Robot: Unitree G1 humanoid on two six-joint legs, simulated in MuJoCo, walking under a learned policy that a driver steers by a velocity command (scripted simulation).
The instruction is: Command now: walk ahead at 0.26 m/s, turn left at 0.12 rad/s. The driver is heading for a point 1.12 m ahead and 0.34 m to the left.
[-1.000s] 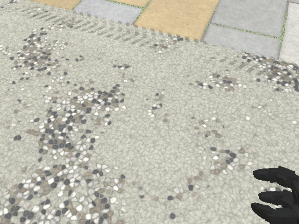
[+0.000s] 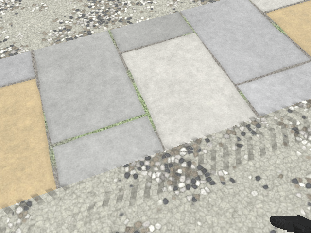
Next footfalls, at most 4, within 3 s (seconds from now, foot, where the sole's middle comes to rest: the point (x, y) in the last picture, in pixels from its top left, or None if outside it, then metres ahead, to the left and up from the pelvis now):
0.30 right None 0.22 -0.09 -0.75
0.74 left None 0.07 0.15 -0.75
1.24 right None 0.18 -0.07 -0.75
1.72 left None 0.19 0.15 -0.75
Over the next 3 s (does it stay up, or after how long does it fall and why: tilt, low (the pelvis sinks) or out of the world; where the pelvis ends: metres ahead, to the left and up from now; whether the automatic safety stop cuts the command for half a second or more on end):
stays up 0.46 0.21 -0.02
